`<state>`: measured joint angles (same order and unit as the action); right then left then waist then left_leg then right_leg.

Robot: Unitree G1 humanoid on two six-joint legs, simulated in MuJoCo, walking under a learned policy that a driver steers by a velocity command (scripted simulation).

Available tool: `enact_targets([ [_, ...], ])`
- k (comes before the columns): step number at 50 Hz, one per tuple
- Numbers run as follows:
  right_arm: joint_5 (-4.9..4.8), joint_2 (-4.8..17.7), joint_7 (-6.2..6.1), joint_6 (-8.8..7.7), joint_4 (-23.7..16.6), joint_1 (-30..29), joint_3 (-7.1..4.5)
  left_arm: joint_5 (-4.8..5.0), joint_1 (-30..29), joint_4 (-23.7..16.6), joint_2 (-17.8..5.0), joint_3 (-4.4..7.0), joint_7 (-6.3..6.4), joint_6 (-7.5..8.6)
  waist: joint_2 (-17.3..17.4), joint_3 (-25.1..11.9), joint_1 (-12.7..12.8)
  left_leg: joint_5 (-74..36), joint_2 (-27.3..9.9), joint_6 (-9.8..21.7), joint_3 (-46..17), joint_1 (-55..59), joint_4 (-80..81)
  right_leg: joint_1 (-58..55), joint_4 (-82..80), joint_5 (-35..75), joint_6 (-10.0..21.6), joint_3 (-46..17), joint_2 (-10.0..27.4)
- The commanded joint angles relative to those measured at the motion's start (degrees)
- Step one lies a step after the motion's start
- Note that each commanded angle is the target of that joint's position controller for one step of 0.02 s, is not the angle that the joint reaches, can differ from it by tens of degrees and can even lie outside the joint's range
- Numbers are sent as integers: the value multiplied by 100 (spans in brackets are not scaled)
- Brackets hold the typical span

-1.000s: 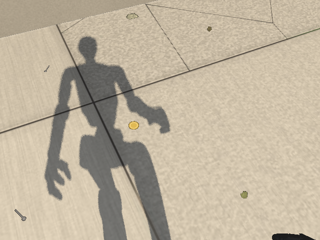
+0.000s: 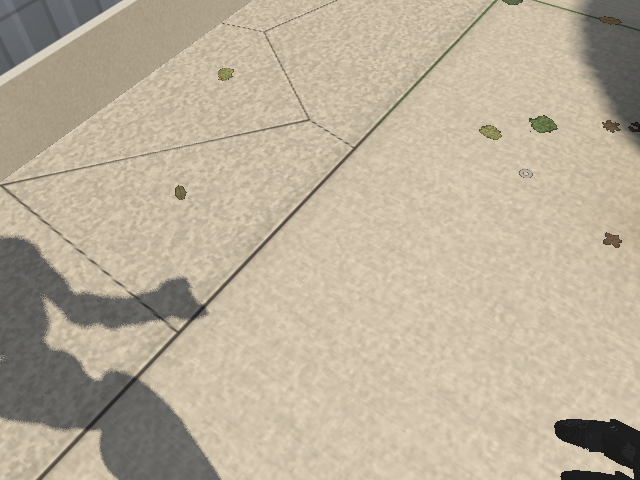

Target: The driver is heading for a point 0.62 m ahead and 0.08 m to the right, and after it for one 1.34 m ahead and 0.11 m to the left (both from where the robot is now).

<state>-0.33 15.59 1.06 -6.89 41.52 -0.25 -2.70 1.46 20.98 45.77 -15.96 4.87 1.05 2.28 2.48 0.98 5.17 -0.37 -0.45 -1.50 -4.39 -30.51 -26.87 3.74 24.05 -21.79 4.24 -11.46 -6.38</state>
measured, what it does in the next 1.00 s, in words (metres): walks ahead, turning right: left foot, then right foot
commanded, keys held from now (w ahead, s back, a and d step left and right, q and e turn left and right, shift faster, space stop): w+e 0.58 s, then w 0.08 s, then w+q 0.34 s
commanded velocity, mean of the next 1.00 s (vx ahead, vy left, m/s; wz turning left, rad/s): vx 0.50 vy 0.00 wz -0.37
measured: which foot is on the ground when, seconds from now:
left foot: up 0.00-0.02, down 0.04-0.56, up 0.58-1.00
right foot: down 0.00-0.04, up 0.06-0.54, down 0.56-1.00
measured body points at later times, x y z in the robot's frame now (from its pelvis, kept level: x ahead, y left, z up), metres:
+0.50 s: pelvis +0.26 -0.02 +0.00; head +0.29 -0.04 +0.44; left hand +0.55 +0.13 -0.08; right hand +0.19 -0.31 -0.13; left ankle +0.16 +0.14 -0.73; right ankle +0.37 -0.19 -0.71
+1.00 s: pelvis +0.52 -0.14 +0.00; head +0.55 -0.15 +0.45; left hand +0.68 +0.11 -0.11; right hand +0.61 -0.43 -0.10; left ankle +0.75 -0.07 -0.69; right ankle +0.37 -0.17 -0.73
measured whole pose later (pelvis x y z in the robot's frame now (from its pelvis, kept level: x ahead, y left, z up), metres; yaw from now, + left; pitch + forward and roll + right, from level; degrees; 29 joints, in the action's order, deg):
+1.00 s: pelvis +0.52 -0.14 +0.00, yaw -19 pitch +2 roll -2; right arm -1.3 15.7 2.9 -3.9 43.2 7.9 -2.1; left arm -0.2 17.4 44.4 -15.7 3.2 -0.3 4.4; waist 3.0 0.8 3.1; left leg -5.4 -4.4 0.7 -0.8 -37.9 -35.1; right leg -3.9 12.3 -18.2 3.1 4.8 -4.2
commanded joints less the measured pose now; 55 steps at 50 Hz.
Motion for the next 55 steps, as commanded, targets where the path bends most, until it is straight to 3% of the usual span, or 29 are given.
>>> enact_targets([
  [1,16,896,-18,-184,-250,506,-322,-24,-198,-374,-734,161,36,14,-983,-459,-666,247,27,339,117,1479,324,268,498,2588,479,-1125,1193],
  [2,124,1150,-59,-204,-162,1328,-402,-88,-286,-496,-455,50,0,36,-668,-1207,-1055,344,-682,692,-472,2932,102,855,1812,2277,287,-784,879],
  [3,217,1641,-87,-133,-18,2092,-540,26,462,-621,-76,-64,-2,89,879,-2154,-924,1270,-2055,1602,-2775,5176,305,2845,3819,225,-170,23,36],
  [4,59,1273,-46,-79,31,2122,-461,89,611,-612,-432,-59,-2,113,1476,-2158,-881,2506,-2501,1782,-4152,5334,808,3848,4815,-1215,-247,51,294],
  [5,14,815,-63,-34,-82,1806,-339,104,146,-597,-911,65,-7,87,742,-1276,-1000,2886,-2258,1510,-3385,4600,948,4178,5175,-762,-285,24,598],
  [6,54,668,-80,27,-134,1516,-283,45,-273,-682,-949,84,-1,51,276,-736,-963,2395,-2000,1290,-2530,3833,1013,4088,5155,-320,-317,275,813],
  [7,83,563,-78,58,-90,1298,-240,-20,-519,-773,-867,94,-14,44,137,-290,-848,1758,-1753,1224,-1925,3121,1184,3962,4863,-29,-332,340,971],
  [9,120,475,-79,39,-29,1149,-203,15,-457,-807,-638,97,-65,-20,375,-73,-624,1145,-1454,1121,-1116,2437,1490,3522,4475,255,-314,428,1228],
  [14,64,794,-81,-25,156,1250,-332,-15,-809,-1075,-352,18,-113,-103,179,-8,-607,69,-1528,1332,-97,2442,1866,3790,3528,1031,-442,562,1392],
  [19,19,978,-126,84,286,1420,-370,-14,-1603,-1272,-229,-60,-287,-15,84,154,-893,-346,-1333,1074,912,2676,1828,3464,1981,2298,-368,1006,1251],
  [23,-93,1188,-129,213,424,1700,-433,6,-2094,-1541,-293,-52,-408,-25,119,336,-978,-767,-1570,934,1187,3280,1585,3414,1363,1857,-157,1293,1106],
  [25,-148,1356,-156,289,420,1665,-482,-26,-1924,-1588,-467,37,-433,-52,270,138,-754,-2440,-1606,821,1401,3521,949,2913,1228,1250,67,1574,802],
  [26,-170,1437,-177,333,408,1640,-505,-37,-1527,-1521,-632,131,-424,-74,343,-140,-487,-3372,-1564,754,1525,3531,269,2320,1168,1012,210,1735,567],
  [27,-192,1400,-202,374,381,1558,-482,-22,-651,-1290,-877,287,-389,-91,247,-584,23,-3676,-1394,602,1718,3182,-847,1110,795,1326,414,1834,303],
  [28,-83,1183,-229,356,303,1622,-387,-9,401,-1015,-1295,487,-283,-142,-162,-1122,478,-2377,-1186,348,1739,1869,-2496,-713,716,1492,702,1103,596],
  [29,193,309,-143,220,-73,2159,-92,52,261,-1038,-2038,570,-230,-99,-1841,-1568,-261,3135,-101,-10,1380,-839,-4605,-2655,382,875,1747,-2102,2175],
  [30,-19,687,-56,-9,-105,1692,-107,-2,499,-1222,-1574,409,-250,-7,-1267,-2453,165,3529,70,55,30,-1484,-5329,-2945,-566,-38,2046,-3632,2646],
  [31,-259,1008,-7,-103,-203,1171,-197,-66,335,-1084,-1185,286,-278,73,-893,-1591,248,2925,-215,175,5,-1910,-5261,-2399,-695,388,1695,-2725,2488],
  [32,-213,933,-29,-139,-207,1104,-157,-47,-16,-1081,-1018,221,-276,113,-580,-1068,1,2414,-470,239,54,-1712,-4768,-1542,-674,891,1479,-1987,2259],
  [33,-60,936,-67,-121,-119,1110,-172,-63,-456,-1126,-807,141,-264,117,-399,-706,-243,2109,-678,191,81,-1312,-4309,-697,-703,1563,1311,-1391,2057],
  [34,-23,963,-59,-46,-37,1280,-200,-144,-735,-1186,-637,67,-245,133,-520,-579,-462,1899,-830,162,54,-856,-4069,-112,-837,2132,1239,-967,1920],
  [36,-30,816,-35,115,93,1537,-184,-169,-856,-1127,-632,48,-227,199,-556,-505,-632,1692,-875,66,153,-471,-3806,429,-1108,2685,1239,-510,1840],
  [39,-15,615,-56,253,33,1246,-120,-186,-672,-886,-783,72,-176,300,-476,-175,-565,880,-898,-86,175,-760,-3169,651,-1431,2992,1162,161,1778],
  [43,-70,478,21,223,-56,723,-65,-210,-564,-679,-776,40,-122,328,-509,93,-312,-627,-691,-7,236,-701,-1761,540,-1608,2623,780,964,1535],
  [46,-114,395,107,197,-236,263,-24,-185,-322,-475,-872,65,-116,333,-474,302,-81,-949,-506,111,299,-726,-1060,142,-1680,2454,688,1178,1734],
  [50,-91,395,272,180,-501,-33,-17,-125,-150,-267,-916,104,-82,199,-459,385,-14,-189,-337,378,425,-1179,-644,-919,-1201,3321,568,1336,2068],
  [52,-63,507,323,195,-566,187,-70,-111,-283,-286,-1042,140,-19,111,-643,130,-219,463,-69,574,724,-759,-614,-1172,-582,5049,407,1503,2084],
  [54,-44,882,282,244,-404,1216,-273,-111,-437,-344,-1160,156,71,9,-767,-581,-821,742,392,845,1038,693,-542,-1022,957,6713,170,1777,1896],
  [55,-56,1227,204,270,-258,2078,-430,-133,-424,-403,-1081,107,123,17,-519,-1083,-1259,335,182,1113,499,2278,-417,-31,2358,5891,-52,1895,1703],
])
